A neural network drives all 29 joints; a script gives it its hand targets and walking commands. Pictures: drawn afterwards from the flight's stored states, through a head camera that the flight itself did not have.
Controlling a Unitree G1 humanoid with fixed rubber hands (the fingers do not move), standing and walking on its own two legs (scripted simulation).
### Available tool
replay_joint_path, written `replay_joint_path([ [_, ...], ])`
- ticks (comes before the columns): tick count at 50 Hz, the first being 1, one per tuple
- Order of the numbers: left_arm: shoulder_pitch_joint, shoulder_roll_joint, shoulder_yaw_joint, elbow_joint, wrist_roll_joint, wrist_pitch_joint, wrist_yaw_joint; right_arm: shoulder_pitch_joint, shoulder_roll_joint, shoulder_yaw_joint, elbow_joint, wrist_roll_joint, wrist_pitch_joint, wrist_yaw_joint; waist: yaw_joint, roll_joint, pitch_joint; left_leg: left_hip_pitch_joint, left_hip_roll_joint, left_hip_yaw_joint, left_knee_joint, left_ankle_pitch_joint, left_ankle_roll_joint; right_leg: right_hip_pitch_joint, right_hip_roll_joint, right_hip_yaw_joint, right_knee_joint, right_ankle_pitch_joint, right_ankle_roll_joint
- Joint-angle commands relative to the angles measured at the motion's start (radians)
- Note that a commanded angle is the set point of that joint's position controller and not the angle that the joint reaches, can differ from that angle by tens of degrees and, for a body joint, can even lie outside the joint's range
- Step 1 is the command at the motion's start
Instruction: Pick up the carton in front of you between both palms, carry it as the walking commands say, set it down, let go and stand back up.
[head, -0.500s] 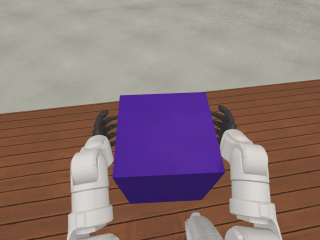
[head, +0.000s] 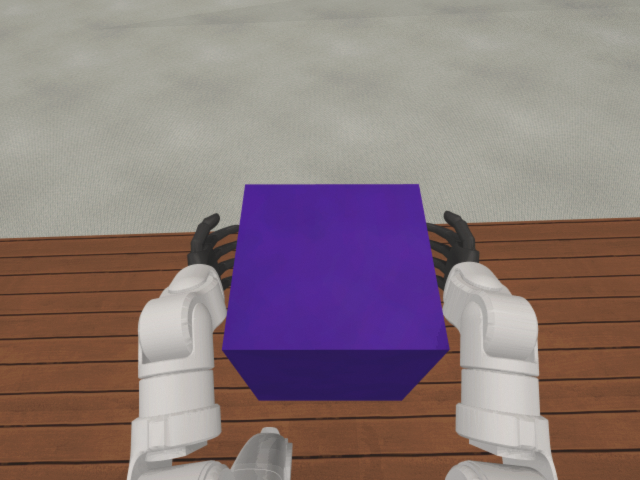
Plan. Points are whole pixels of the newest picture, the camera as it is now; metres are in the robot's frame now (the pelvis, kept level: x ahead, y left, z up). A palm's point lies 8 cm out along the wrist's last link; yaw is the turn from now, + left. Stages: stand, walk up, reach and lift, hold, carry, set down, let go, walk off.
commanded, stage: carry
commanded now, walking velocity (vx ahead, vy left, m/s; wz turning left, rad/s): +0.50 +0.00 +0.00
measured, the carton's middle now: (331, 302) +0.33 +0.02 +0.01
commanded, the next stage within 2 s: none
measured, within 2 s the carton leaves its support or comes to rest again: neither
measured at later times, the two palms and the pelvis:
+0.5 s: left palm (266, 145) +0.65 +0.15 +0.02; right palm (431, 153) +0.62 -0.15 +0.02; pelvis +0.31 +0.03 -0.06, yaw -3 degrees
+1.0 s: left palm (282, 83) +0.93 +0.15 -0.02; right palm (407, 79) +0.95 -0.15 -0.03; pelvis +0.62 -0.02 -0.11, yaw +1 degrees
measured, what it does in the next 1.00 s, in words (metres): goes down: left foot 0.05 m lower, then right foot 0.05 m lower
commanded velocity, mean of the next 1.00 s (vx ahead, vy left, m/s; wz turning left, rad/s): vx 0.50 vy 0.00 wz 0.00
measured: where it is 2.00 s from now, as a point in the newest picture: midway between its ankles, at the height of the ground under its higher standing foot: (339, 233)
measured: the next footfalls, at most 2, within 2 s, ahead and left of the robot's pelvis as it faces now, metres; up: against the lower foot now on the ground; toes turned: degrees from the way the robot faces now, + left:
left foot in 0.22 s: +0.31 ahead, +0.07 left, -0.05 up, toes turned +0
right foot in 0.76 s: +0.63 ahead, -0.06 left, -0.10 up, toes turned -2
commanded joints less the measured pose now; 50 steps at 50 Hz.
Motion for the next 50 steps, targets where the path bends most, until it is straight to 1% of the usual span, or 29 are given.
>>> replay_joint_path([
  [1, -0.523, -0.749, -0.642, -0.079, -0.18, -0.004, -0.048, -0.505, 0.694, 0.623, -0.044, 0.127, -0.007, 0.007, 0.009, -0.082, -0.305, 0.001, -0.053, 0.106, -0.275, 0.253, 0.007, 0.353, -0.163, 0.166, -0.079, 0.754, 0.033],
  [5, -0.472, -0.693, -0.611, -0.072, -0.145, 0.011, -0.023, -0.472, 0.637, 0.606, -0.048, 0.132, 0.017, 0.007, 0.032, -0.081, -0.276, 0.148, -0.107, 0.17, -0.528, 0.389, 0.025, 0.384, -0.139, 0.12, 0.035, 0.712, 0.024],
  [7, -0.457, -0.675, -0.601, -0.058, -0.127, 0.023, -0.01, -0.438, 0.605, 0.577, -0.026, 0.121, 0.032, 0.006, -0.013, -0.071, -0.302, 0.334, -0.116, 0.16, -0.618, 0.454, 0.041, 0.334, -0.137, 0.105, 0.208, 0.695, 0.042],
  [8, -0.465, -0.665, -0.597, -0.054, -0.123, 0.03, -0.004, -0.421, 0.591, 0.558, -0.011, 0.111, 0.037, 0.004, -0.059, -0.032, -0.342, 0.49, -0.074, 0.13, -0.632, 0.492, 0.057, 0.258, -0.122, 0.084, 0.352, 0.588, 0.068],
  [9, -0.473, -0.656, -0.592, -0.048, -0.123, 0.039, 0.002, -0.405, 0.567, 0.536, 0.004, 0.102, 0.042, 0.0, -0.101, 0.051, -0.388, 0.717, 0.043, 0.041, -0.554, 0.66, 0.089, 0.059, -0.094, 0.063, 0.52, 0.349, 0.098],
  [10, -0.491, -0.657, -0.59, -0.058, -0.126, 0.049, 0.005, -0.405, 0.544, 0.519, 0.016, 0.099, 0.045, -0.008, -0.122, 0.224, -0.457, 0.966, 0.277, -0.235, -0.386, 0.999, 0.199, -0.253, -0.015, 0.048, 0.761, -0.217, 0.133],
  [11, -0.498, -0.657, -0.592, -0.063, -0.128, 0.059, 0.008, -0.417, 0.539, 0.51, 0.02, 0.103, 0.047, -0.015, -0.147, 0.286, -0.543, 1.088, 0.354, -0.494, -0.392, 0.849, 0.296, -0.454, 0.045, 0.109, 0.936, -0.434, 0.136],
  [12, -0.521, -0.663, -0.578, -0.037, -0.127, 0.062, 0.013, -0.456, 0.545, 0.514, 0.02, 0.115, 0.051, -0.018, -0.157, 0.216, -0.479, 1.044, 0.344, -0.601, -0.456, 0.63, 0.307, -0.554, 0.023, 0.149, 0.949, -0.406, 0.09],
  [13, -0.527, -0.698, -0.566, -0.079, -0.138, 0.049, 0.014, -0.531, 0.628, 0.572, -0.027, 0.173, 0.044, -0.008, -0.141, 0.143, -0.449, 0.973, 0.333, -0.574, -0.496, 0.428, 0.314, -0.582, -0.014, 0.168, 0.942, -0.367, 0.092],
  [15, -0.554, -0.753, -0.547, -0.063, -0.11, 0.027, 0.009, -0.623, 0.751, 0.637, -0.051, 0.243, 0.021, 0.029, -0.113, 0.002, -0.374, 0.73, 0.247, -0.404, -0.556, 0.33, 0.238, -0.461, -0.08, 0.154, 0.762, -0.26, 0.1],
  [16, -0.557, -0.771, -0.541, -0.064, -0.099, 0.013, 0.005, -0.653, 0.779, 0.662, -0.07, 0.272, 0.007, 0.044, -0.095, 0.0, -0.366, 0.657, 0.216, -0.363, -0.573, 0.292, 0.209, -0.402, -0.088, 0.142, 0.675, -0.246, 0.1],
  [18, -0.554, -0.792, -0.553, -0.075, -0.076, -0.012, -0.001, -0.673, 0.805, 0.699, -0.083, 0.292, -0.014, 0.06, -0.098, 0.051, -0.375, 0.628, 0.212, -0.335, -0.581, 0.315, 0.204, -0.377, -0.078, 0.116, 0.609, -0.195, 0.102],
  [20, -0.517, -0.785, -0.572, -0.066, -0.055, -0.024, -0.002, -0.631, 0.791, 0.703, -0.062, 0.289, -0.027, 0.065, -0.108, 0.085, -0.376, 0.695, 0.198, -0.279, -0.547, 0.488, 0.2, -0.432, -0.089, 0.105, 0.546, -0.106, 0.105],
  [23, -0.472, -0.751, -0.596, -0.058, -0.044, -0.026, -0.003, -0.559, 0.745, 0.685, -0.037, 0.261, -0.031, 0.061, -0.128, 0.121, -0.363, 0.777, 0.172, -0.196, -0.518, 0.705, 0.157, -0.497, -0.094, 0.079, 0.414, 0.03, 0.105],
  [26, -0.485, -0.734, -0.616, -0.089, -0.061, -0.02, -0.005, -0.527, 0.72, 0.663, -0.034, 0.241, -0.026, 0.056, -0.145, 0.116, -0.312, 0.782, 0.102, -0.117, -0.517, 0.732, 0.106, -0.468, -0.068, 0.028, 0.234, 0.195, 0.098],
  [30, -0.495, -0.694, -0.613, -0.1, -0.079, 0.001, 0.001, -0.488, 0.671, 0.632, -0.025, 0.215, -0.006, 0.04, -0.172, 0.1, -0.25, 0.773, 0.045, -0.044, -0.491, 0.692, 0.079, -0.338, -0.017, -0.053, -0.022, 0.365, 0.076],
  [32, -0.467, -0.655, -0.589, -0.076, -0.07, 0.019, 0.007, -0.463, 0.639, 0.617, -0.003, 0.198, 0.007, 0.026, -0.152, 0.12, -0.258, 0.745, 0.048, -0.035, -0.385, 0.71, 0.069, -0.206, 0.002, -0.062, -0.107, 0.408, 0.053],
  [33, -0.442, -0.635, -0.569, -0.059, -0.062, 0.027, 0.011, -0.46, 0.631, 0.613, 0.005, 0.193, 0.014, 0.02, -0.118, 0.127, -0.281, 0.728, 0.046, -0.021, -0.279, 0.729, 0.049, -0.113, 0.006, -0.06, -0.141, 0.418, 0.044],
  [34, -0.413, -0.617, -0.545, -0.042, -0.052, 0.034, 0.015, -0.469, 0.624, 0.609, 0.011, 0.193, 0.021, 0.015, -0.067, 0.097, -0.33, 0.678, 0.031, 0.016, -0.129, 0.675, 0.025, 0.037, -0.016, -0.054, -0.182, 0.451, 0.037],
  [35, -0.405, -0.6, -0.52, -0.035, -0.039, 0.04, 0.02, -0.483, 0.616, 0.603, 0.015, 0.197, 0.029, 0.011, -0.014, 0.036, -0.383, 0.544, 0.01, 0.04, 0.034, 0.492, 0.004, 0.229, -0.096, 0.003, -0.144, 0.522, 0.021],
  [36, -0.394, -0.579, -0.497, -0.024, -0.034, 0.046, 0.025, -0.52, 0.613, 0.597, 0.008, 0.205, 0.037, 0.008, 0.017, -0.132, -0.426, 0.254, -0.068, 0.044, 0.293, 0.023, -0.023, 0.469, -0.299, 0.25, 0.01, 0.925, -0.07],
  [37, -0.416, -0.575, -0.503, -0.031, -0.048, 0.05, 0.031, -0.513, 0.621, 0.589, 0.004, 0.214, 0.041, 0.005, 0.01, -0.267, -0.524, -0.004, -0.144, -0.022, 0.513, -0.445, -0.031, 0.642, -0.47, 0.579, 0.059, 0.906, -0.203],
  [38, -0.439, -0.588, -0.504, -0.029, -0.069, 0.053, 0.033, -0.533, 0.612, 0.573, 0.01, 0.213, 0.046, -0.001, 0.006, -0.199, -0.521, -0.074, -0.117, -0.059, 0.565, -0.409, 0.013, 0.597, -0.478, 0.686, -0.001, 0.613, -0.235],
  [39, -0.483, -0.618, -0.522, -0.05, -0.088, 0.054, 0.026, -0.527, 0.628, 0.565, 0.012, 0.203, 0.048, -0.008, -0.001, -0.125, -0.447, -0.092, -0.091, -0.058, 0.504, -0.346, 0.017, 0.468, -0.436, 0.65, -0.072, 0.388, -0.204],
  [40, -0.533, -0.679, -0.565, -0.067, -0.119, 0.047, 0.014, -0.555, 0.656, 0.559, -0.018, 0.192, 0.04, -0.01, 0.008, -0.055, -0.398, -0.13, -0.056, -0.048, 0.447, -0.326, 0.011, 0.4, -0.42, 0.655, -0.098, 0.262, -0.206],
  [41, -0.597, -0.744, -0.605, -0.092, -0.161, 0.033, -0.003, -0.585, 0.679, 0.553, -0.035, 0.185, 0.028, -0.008, -0.005, 0.006, -0.361, -0.074, -0.021, -0.049, 0.343, -0.293, 0.007, 0.293, -0.378, 0.589, -0.115, 0.236, -0.174],
  [43, -0.681, -0.802, -0.66, -0.12, -0.212, 0.009, -0.034, -0.562, 0.713, 0.536, -0.001, 0.142, 0.008, -0.005, -0.039, -0.013, -0.33, 0.033, -0.024, -0.022, 0.209, -0.232, 0.003, 0.142, -0.317, 0.466, -0.161, 0.21, -0.11],
  [46, -0.656, -0.816, -0.673, -0.106, -0.227, -0.016, -0.053, -0.52, 0.731, 0.56, 0.017, 0.107, -0.017, -0.002, -0.019, -0.081, -0.345, 0.024, -0.015, 0.01, 0.097, -0.091, 0.003, 0.174, -0.295, 0.385, -0.161, 0.375, -0.093],
  [50, -0.563, -0.784, -0.657, -0.056, -0.205, -0.018, -0.056, -0.497, 0.712, 0.599, 0.001, 0.103, -0.023, 0.0, -0.004, -0.099, -0.338, -0.035, -0.019, 0.044, -0.089, 0.128, -0.003, 0.295, -0.229, 0.257, -0.118, 0.664, -0.012],
])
